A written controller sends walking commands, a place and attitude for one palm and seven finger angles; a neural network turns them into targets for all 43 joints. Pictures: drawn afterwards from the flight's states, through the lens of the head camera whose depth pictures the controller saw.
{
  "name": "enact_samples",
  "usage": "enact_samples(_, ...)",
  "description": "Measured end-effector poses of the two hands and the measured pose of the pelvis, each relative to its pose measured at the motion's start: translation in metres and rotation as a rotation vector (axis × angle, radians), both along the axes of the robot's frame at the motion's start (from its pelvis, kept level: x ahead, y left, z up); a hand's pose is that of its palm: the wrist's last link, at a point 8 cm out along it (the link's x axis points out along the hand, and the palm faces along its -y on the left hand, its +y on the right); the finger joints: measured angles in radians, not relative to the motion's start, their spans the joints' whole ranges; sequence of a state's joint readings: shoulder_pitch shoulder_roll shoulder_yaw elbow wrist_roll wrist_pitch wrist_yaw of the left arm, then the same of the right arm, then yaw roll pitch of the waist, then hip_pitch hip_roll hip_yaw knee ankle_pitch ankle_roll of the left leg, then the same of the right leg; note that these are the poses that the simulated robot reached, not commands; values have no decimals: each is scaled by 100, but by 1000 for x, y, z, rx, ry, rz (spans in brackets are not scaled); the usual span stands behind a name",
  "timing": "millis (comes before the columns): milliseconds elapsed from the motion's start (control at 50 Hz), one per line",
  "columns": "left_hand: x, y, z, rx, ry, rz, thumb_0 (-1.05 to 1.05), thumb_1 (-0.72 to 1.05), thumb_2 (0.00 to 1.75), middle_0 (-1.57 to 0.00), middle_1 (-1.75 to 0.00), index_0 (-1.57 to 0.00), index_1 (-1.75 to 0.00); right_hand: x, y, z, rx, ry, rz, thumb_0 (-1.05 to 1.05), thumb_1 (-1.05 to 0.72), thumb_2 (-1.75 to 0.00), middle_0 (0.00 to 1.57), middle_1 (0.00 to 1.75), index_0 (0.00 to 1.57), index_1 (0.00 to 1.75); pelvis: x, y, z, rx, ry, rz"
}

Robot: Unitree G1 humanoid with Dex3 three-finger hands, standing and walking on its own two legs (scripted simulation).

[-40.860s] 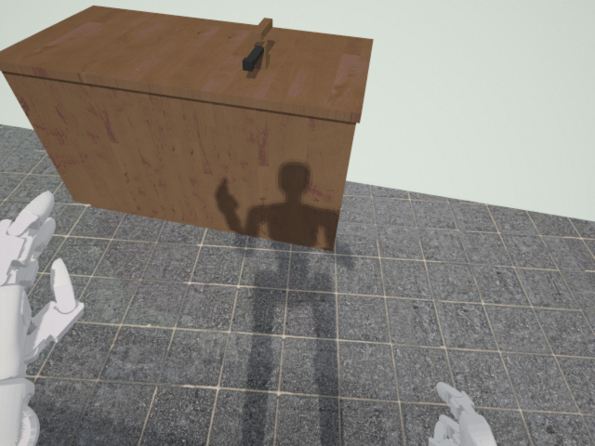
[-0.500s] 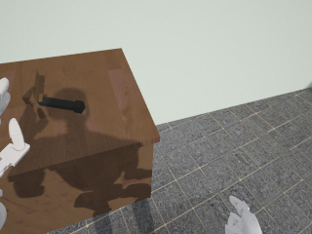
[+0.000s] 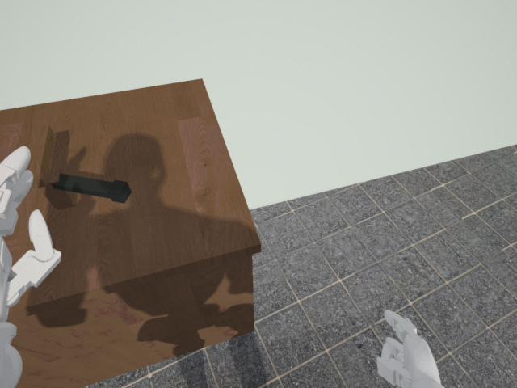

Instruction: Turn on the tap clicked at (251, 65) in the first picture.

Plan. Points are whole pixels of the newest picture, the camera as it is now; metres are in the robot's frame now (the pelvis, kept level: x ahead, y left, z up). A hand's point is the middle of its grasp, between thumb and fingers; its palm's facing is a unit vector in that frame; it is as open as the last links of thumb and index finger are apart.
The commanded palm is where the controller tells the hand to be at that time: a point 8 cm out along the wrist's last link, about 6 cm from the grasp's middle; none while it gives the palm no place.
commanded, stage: come to a stop and stand still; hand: left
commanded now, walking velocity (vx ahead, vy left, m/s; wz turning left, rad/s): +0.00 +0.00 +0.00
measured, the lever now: (119, 191) +0.41 +0.29 +0.04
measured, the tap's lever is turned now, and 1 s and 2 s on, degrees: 61 61 61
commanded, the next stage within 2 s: look again from close up in 1.46 s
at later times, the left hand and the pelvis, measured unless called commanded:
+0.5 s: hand (42, 256) +0.23 +0.27 +0.15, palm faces +0.20 -0.87 -0.46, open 7.4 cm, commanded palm +0.17 +0.33 +0.18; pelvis -0.01 +0.06 +0.01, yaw -4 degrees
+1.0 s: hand (25, 215) +0.27 +0.30 +0.17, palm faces +0.33 -0.85 -0.41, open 7.4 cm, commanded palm +0.20 +0.34 +0.18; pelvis +0.03 +0.06 +0.01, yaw -2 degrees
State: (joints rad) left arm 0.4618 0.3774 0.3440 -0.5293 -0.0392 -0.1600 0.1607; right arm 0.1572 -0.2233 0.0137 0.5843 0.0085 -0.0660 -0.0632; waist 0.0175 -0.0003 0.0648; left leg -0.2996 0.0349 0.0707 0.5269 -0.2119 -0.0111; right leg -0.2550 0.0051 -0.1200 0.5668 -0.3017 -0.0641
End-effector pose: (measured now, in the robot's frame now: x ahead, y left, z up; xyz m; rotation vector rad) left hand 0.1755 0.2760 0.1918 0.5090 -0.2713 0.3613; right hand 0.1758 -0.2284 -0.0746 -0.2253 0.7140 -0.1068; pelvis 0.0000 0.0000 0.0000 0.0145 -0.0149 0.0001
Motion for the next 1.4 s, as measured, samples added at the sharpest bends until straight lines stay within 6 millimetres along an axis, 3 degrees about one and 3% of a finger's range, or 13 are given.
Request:
enact_samples(220, -8, 16, -4, -77, -5, -5, 1, 88, 90, -21, -30, -21, -30, -13, 19, 14, -19, -18, 7, 1, -91, -89, 20, 30, 20, 30, -1, 13, 7, -28, 3, -5)
enact_samples(280, 7, 48, 22, 77, -93, 13, 1, 88, 90, -22, -30, -22, -30, -22, 25, 8, -38, 19, 57, 1, -91, -89, 20, 30, 20, 30, -12, 15, 5, -43, 0, 4)
enact_samples(340, 22, 74, 33, 58, -156, 49, 1, 88, 90, -21, -30, -22, -30, -32, 29, 3, -7, 49, 54, 1, -91, -89, 20, 30, 20, 30, -20, 25, 5, -37, -4, -23)
enact_samples(460, 21, 42, -10, 3, 48, -144, 1, 89, 90, -20, -30, -20, -30, -53, 42, 6, 33, 21, -50, 1, -91, -89, 21, 30, 20, 30, -14, 52, 7, -29, 9, -63)
enact_samples(500, 19, 40, -23, 0, 106, -184, 1, 89, 90, -21, -30, -21, -30, -58, 47, 6, 21, 34, -70, 1, -91, -89, 20, 30, 20, 30, -10, 57, 6, -28, 10, -62)
enact_samples(560, 20, 55, -29, 12, 117, -163, 1, 88, 90, -22, -30, -22, -30, -61, 56, 5, 5, 62, -65, 1, -91, -89, 20, 30, 20, 30, -6, 61, 5, -28, 8, -49)
enact_samples(680, 30, 87, -8, 14, -29, -40, 1, 88, 90, -22, -30, -22, -30, -41, 73, 3, 3, 74, 11, 1, -91, -89, 20, 30, 20, 30, 6, 67, 5, -35, 10, -32)
enact_samples(760, 39, 82, -1, -11, -84, -48, 1, 89, 90, -21, -30, -21, -30, -15, 81, 8, 13, 31, 36, 1, -91, -89, 21, 30, 20, 30, 17, 71, 6, -38, 18, -34)
enact_samples(860, 53, 73, -6, -24, -49, -91, 1, 89, 90, -21, -30, -21, -30, 16, 85, 17, 22, -33, 38, 1, -91, -89, 21, 30, 20, 30, 27, 72, 6, -37, 23, -36)
enact_samples(980, 56, 70, -8, -16, -5, -95, 1, 89, 90, -21, -30, -21, -30, 34, 80, 25, 20, -68, 34, 1, -91, -89, 21, 30, 20, 30, 32, 66, 6, -36, 22, -34)
enact_samples(1100, 48, 65, -4, -28, -13, -67, 1, 89, 90, -21, -30, -21, -30, 31, 66, 24, 2, -39, 27, 1, -91, -89, 21, 30, 20, 30, 33, 58, 7, -38, 21, -28)
enact_samples(1400, 40, 48, -9, -73, 10, -53, 1, 89, 90, -21, -30, -21, -30, -3, 36, 15, -13, 12, -50, 1, -91, -89, 20, 30, 20, 30, 27, 45, 10, -35, 7, -32)
